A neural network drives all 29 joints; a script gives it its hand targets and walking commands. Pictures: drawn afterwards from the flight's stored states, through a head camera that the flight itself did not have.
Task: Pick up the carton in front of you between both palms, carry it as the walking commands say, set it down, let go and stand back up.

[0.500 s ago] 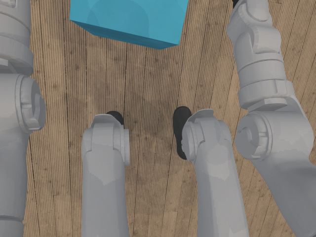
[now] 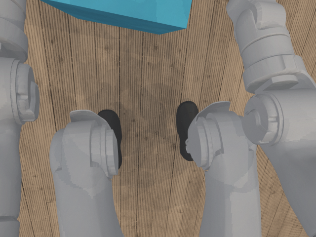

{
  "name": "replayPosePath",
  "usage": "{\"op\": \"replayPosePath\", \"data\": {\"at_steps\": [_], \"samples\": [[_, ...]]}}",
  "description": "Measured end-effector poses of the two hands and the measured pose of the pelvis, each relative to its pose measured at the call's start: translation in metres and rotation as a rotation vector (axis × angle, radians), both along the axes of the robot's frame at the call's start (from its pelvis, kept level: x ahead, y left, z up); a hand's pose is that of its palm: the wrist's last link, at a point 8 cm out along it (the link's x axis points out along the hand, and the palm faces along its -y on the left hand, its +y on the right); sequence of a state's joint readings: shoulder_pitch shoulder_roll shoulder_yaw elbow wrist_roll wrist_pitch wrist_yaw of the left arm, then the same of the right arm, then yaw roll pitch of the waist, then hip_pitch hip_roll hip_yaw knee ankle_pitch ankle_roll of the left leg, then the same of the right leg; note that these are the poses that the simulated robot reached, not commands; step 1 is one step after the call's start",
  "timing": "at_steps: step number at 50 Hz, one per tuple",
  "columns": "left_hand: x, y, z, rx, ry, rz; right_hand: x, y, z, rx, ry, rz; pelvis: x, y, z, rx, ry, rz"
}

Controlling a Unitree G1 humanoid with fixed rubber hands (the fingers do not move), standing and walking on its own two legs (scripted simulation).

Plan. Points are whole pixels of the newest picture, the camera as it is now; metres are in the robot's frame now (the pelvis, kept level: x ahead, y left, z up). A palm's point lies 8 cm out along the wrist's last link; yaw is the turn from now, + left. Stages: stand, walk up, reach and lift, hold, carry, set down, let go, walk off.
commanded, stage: reach and lift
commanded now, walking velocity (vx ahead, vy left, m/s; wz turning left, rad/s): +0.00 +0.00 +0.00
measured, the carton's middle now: out of the picture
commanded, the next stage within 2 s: none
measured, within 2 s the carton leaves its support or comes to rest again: leaves its support in 0.64 s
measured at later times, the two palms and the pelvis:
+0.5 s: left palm out of the picture +0.57 +0.20 -0.17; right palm out of the picture +0.55 -0.11 -0.16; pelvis +0.00 +0.00 +0.00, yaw +0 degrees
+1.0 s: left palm out of the picture +0.52 +0.21 -0.01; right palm out of the picture +0.51 -0.09 +0.00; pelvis -0.01 -0.01 +0.07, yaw +5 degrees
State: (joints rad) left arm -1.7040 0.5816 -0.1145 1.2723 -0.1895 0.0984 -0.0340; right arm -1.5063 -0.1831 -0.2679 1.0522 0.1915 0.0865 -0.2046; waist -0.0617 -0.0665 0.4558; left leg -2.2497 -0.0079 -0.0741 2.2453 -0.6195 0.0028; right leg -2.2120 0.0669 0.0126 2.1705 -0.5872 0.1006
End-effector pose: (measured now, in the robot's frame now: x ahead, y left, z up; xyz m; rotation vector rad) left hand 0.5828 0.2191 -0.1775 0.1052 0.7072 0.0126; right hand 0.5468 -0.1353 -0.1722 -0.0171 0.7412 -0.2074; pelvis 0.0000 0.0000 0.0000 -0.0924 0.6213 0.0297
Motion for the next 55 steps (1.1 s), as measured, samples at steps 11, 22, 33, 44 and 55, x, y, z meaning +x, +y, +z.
{"op": "replayPosePath", "data": {"at_steps": [11, 22, 33, 44, 55], "samples": [[-0.009, -0.004, 0.007, -0.004, 0.016, -0.019, -0.005, 0.014, 0.007, 0.021, 0.003, 0.023, -0.008, -0.002, 0.005, 0.0, -0.008, 0.003], [-0.007, -0.018, 0.01, 0.0, 0.066, -0.06, 0.002, 0.032, 0.01, 0.049, 0.025, 0.012, -0.006, 0.003, 0.003, -0.005, -0.008, 0.006], [-0.021, -0.016, 0.013, -0.013, 0.052, -0.024, 0.004, 0.036, 0.025, 0.051, 0.0, -0.01, 0.003, 0.004, 0.0, 0.004, 0.034, 0.006], [-0.047, -0.01, 0.12, -0.028, -0.005, 0.073, -0.021, 0.046, 0.12, 0.076, -0.09, -0.023, -0.003, -0.01, 0.035, 0.015, 0.089, 0.055], [-0.076, -0.015, 0.198, -0.02, 0.019, 0.097, -0.045, 0.041, 0.196, 0.061, -0.065, 0.004, -0.015, -0.016, 0.091, 0.021, 0.129, 0.07]]}}
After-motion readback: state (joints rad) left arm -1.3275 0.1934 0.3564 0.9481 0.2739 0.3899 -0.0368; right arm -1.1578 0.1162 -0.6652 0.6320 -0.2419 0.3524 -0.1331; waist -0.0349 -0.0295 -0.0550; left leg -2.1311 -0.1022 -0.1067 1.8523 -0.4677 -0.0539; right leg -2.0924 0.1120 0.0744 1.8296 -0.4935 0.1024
